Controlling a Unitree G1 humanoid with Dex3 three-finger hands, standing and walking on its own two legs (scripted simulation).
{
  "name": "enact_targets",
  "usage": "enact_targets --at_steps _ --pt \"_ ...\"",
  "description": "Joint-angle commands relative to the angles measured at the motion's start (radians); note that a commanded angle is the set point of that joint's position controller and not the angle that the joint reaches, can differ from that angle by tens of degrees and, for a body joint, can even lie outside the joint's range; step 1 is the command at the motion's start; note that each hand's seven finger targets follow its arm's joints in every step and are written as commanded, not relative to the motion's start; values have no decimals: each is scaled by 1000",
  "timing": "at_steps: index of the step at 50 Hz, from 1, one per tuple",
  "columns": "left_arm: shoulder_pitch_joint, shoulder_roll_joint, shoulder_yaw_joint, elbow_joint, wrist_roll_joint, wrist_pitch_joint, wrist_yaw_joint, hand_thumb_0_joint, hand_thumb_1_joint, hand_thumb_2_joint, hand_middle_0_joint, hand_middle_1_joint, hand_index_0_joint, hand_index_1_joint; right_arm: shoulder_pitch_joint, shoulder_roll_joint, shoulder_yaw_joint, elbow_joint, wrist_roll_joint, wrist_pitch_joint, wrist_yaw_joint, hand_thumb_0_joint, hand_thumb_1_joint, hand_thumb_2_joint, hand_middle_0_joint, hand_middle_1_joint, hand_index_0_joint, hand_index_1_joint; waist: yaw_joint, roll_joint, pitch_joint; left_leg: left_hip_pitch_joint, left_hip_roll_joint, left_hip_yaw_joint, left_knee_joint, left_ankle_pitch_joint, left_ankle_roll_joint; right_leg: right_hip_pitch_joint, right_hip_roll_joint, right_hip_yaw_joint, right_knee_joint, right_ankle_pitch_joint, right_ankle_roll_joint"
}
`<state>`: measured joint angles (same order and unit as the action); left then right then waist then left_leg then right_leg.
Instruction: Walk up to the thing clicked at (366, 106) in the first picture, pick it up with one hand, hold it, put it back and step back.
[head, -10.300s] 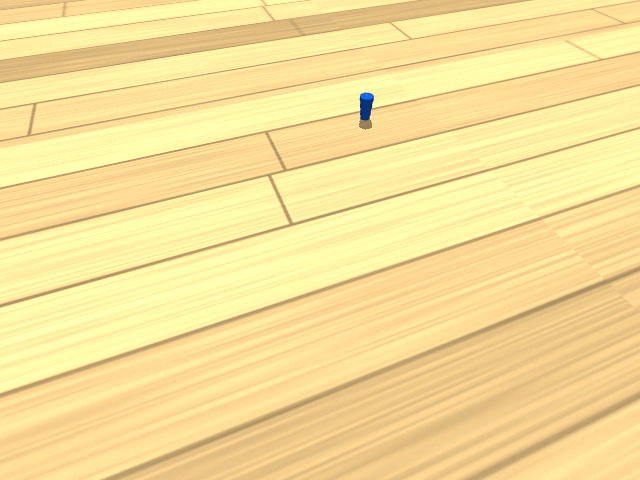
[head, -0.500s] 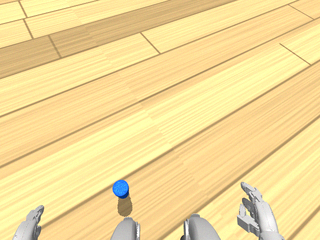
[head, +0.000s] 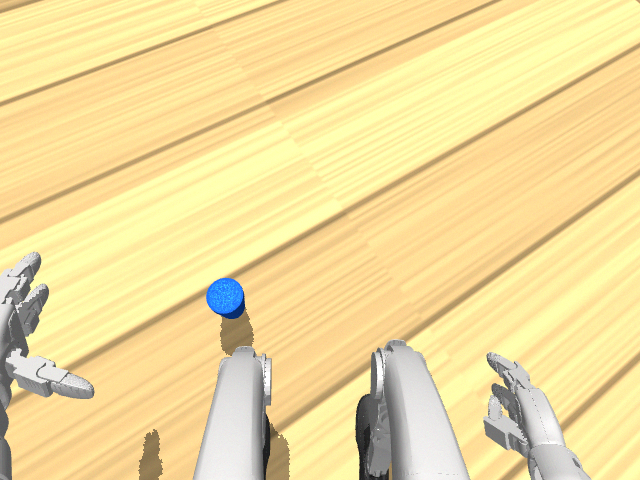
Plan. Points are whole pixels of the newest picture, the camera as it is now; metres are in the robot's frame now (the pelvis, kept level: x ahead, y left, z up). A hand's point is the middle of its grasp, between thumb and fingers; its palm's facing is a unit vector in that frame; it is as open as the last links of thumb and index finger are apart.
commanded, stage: go down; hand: left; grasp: from the side
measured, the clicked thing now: (229, 302) +0.41 +0.19 -0.48
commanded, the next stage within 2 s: approach in 1.50 s
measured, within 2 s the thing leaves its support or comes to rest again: neither
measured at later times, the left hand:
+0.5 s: hand (60, 308) +0.33 +0.36 -0.13, palm faces +0.11 -0.98 -0.18, open 17.0 cm
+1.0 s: hand (64, 299) +0.35 +0.37 -0.16, palm faces +0.10 -0.99 -0.13, open 17.3 cm
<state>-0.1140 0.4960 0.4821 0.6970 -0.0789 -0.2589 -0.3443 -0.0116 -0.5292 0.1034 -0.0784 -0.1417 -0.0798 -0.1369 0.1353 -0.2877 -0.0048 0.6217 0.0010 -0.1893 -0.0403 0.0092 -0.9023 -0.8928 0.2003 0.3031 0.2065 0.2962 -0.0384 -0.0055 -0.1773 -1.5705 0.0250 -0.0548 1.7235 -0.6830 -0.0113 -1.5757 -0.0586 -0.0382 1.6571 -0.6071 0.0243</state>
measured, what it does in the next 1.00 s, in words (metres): lowers itself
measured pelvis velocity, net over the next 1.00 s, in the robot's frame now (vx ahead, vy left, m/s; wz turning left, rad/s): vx -0.04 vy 0.00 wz -0.04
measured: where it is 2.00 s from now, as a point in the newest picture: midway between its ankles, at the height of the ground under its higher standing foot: (313, 471)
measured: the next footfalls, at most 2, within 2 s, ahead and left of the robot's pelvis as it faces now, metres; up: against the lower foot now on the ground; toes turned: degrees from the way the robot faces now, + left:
none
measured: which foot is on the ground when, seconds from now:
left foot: down 0.00-1.00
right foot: down 0.00-1.00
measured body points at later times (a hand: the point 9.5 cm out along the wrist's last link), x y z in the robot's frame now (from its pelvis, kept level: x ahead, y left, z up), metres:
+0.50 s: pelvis -0.03 +0.00 -0.09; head +0.16 +0.04 +0.31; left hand +0.32 +0.41 -0.11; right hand +0.13 -0.28 -0.20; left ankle +0.05 +0.12 -0.51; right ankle +0.07 -0.14 -0.51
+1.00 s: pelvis -0.04 +0.00 -0.15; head +0.15 +0.06 +0.25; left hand +0.34 +0.42 -0.15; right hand +0.11 -0.28 -0.25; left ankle +0.05 +0.12 -0.51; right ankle +0.07 -0.14 -0.51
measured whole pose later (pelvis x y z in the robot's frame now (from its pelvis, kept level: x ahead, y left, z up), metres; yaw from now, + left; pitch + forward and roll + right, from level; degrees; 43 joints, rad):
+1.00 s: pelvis -0.04 +0.00 -0.15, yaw -2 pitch +31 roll -6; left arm -0.51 0.77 0.72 1.01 -0.16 -0.42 -0.66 -0.01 -0.50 0.09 -0.04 -0.10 -0.05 -0.09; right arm 0.11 -0.35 0.08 0.69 -0.03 -0.19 -0.01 0.01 -0.90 -0.90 0.20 0.30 0.21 0.30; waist -0.09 -0.02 -0.12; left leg -2.07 0.00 -0.11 2.22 -0.70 -0.01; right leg -2.05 -0.06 -0.04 2.11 -0.60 0.03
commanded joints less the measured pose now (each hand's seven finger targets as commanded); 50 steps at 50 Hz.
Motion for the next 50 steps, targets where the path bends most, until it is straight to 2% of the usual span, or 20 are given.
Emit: enact_targets --at_steps 1,2,5,8,13,16,21,22,23,26,27,30,31,33,35,39,41,42,46,50 --pt "-120 308 132 -92 -45 -109 -28 0 -530 133 -60 -162 -61 -156 66 -199 -73 -83 3 -29 -8 0 -886 -895 200 300 200 300 20 101 -511 276 -22 -8 -198 297 27 241 35 5 -106 214 -57" --pt "-170 345 144 -99 -47 -123 -39 0 -515 128 -61 -164 -66 -155 64 -198 -68 -78 1 -29 -9 0 -885 -895 200 300 200 300 14 100 -490 228 -24 -4 -187 238 29 230 34 10 -107 173 -54" --pt "-254 363 143 -38 -54 -157 -73 0 -482 133 -54 -165 -60 -153 60 -200 -64 -72 -1 -29 -8 0 -881 -894 200 300 200 300 -2 84 -456 141 -23 0 -163 99 38 192 30 25 -107 68 -47" --pt "-303 410 161 -7 -59 -182 -107 0 -464 121 -50 -145 -55 -134 62 -218 -55 -63 -4 -30 -8 0 -878 -893 200 300 200 300 7 143 -480 157 -19 -13 -150 76 30 113 33 6 -51 56 -52" --pt "-317 463 208 53 -73 -200 -144 0 -482 108 -49 -130 -54 -119 73 -230 -36 -49 -4 -25 -5 0 -889 -897 200 299 200 299 19 140 -510 116 -23 -9 -92 127 30 88 34 -7 8 89 -56" --pt "-342 491 220 73 -78 -207 -169 0 -461 105 -46 -124 -51 -113 66 -241 -33 -44 -2 -21 -1 0 -889 -897 200 299 200 299 21 169 -498 98 -19 -24 -89 75 28 29 35 -19 48 53 -58" --pt "-382 525 255 83 -99 -221 -204 0 -484 101 -42 -109 -44 -102 81 -252 -22 -26 -7 -19 2 0 -899 -901 200 299 200 299 10 172 -538 75 -24 -11 -5 187 26 11 32 -20 104 129 -61" --pt "-404 514 243 84 -102 -222 -213 0 -469 105 -38 -107 -41 -99 72 -250 -20 -26 -7 -20 1 0 -900 -901 200 299 200 299 -1 166 -524 53 -25 -11 4 168 28 -3 32 -22 107 115 -61" --pt "-415 542 258 83 -103 -225 -217 0 -474 101 -38 -105 -40 -97 74 -254 -19 -24 -10 -21 3 0 -899 -901 200 299 200 299 6 163 -520 33 -26 -4 15 159 31 6 32 -18 109 109 -60" --pt "-433 548 260 104 -106 -230 -238 0 -495 91 -38 -98 -41 -91 72 -259 -21 -19 -14 -21 4 0 -901 -902 200 299 200 299 0 150 -513 -18 -28 9 47 116 36 -6 34 -17 120 76 -58" --pt "-441 572 269 94 -107 -232 -243 0 -491 98 -34 -97 -37 -90 68 -264 -21 -18 -15 -22 2 0 -900 -902 200 299 200 299 6 161 -512 -21 -26 7 49 102 37 -16 34 -19 130 67 -57" --pt "-494 594 276 76 -114 -236 -258 0 -486 95 -34 -97 -36 -90 71 -269 -18 -12 -18 -23 4 0 -901 -902 200 299 200 299 0 178 -547 -20 -25 9 75 85 35 -35 35 -22 152 56 -56" --pt "-483 598 286 90 -113 -234 -263 0 -485 94 -35 -101 -39 -92 78 -278 -18 -8 -18 -24 4 0 -902 -902 200 299 200 299 1 200 -555 11 -22 -4 73 123 29 -55 34 -30 177 87 -59" --pt "-503 600 280 96 -113 -233 -271 0 -492 94 -34 -101 -39 -91 79 -282 -13 1 -20 -23 4 0 -903 -902 200 299 200 299 -2 228 -544 18 -20 -15 78 130 25 -94 32 -36 206 95 -61" --pt "-511 602 283 112 -115 -231 -276 0 -492 92 -36 -97 -39 -90 82 -282 -13 1 -19 -23 4 0 -903 -902 200 299 200 299 -9 193 -541 -15 -23 -15 93 113 30 -100 32 -39 208 81 -58" --pt "-558 640 293 104 -114 -229 -286 0 -491 92 -37 -94 -38 -88 80 -286 -6 2 -23 -22 7 0 -904 -903 200 299 200 299 -10 210 -531 -44 -23 -12 114 87 31 -126 33 -40 232 61 -58" --pt "-558 640 296 120 -113 -228 -292 0 -488 95 -34 -96 -36 -89 78 -297 -7 2 -21 -24 7 0 -900 -902 200 299 200 299 -7 231 -503 -36 -17 -32 99 44 29 -178 32 -51 257 39 -58" --pt "-572 637 290 125 -116 -228 -296 0 -490 90 -36 -93 -38 -86 71 -294 -5 4 -21 -22 7 0 -904 -903 200 299 200 299 -17 226 -495 -54 -19 -28 109 23 31 -180 31 -49 253 23 -57" --pt "-585 672 311 128 -120 -228 -304 0 -514 90 -37 -98 -40 -91 80 -293 5 1 -23 -21 8 0 -906 -903 200 299 200 299 -14 198 -516 -92 -27 -9 148 49 37 -156 32 -47 257 32 -55" --pt "-592 674 313 132 -121 -225 -314 0 -506 95 -37 -101 -38 -95 82 -303 3 4 -25 -22 9 0 -906 -904 199 299 200 299 -13 221 -525 -79 -27 -15 159 63 33 -192 31 -50 283 45 -58"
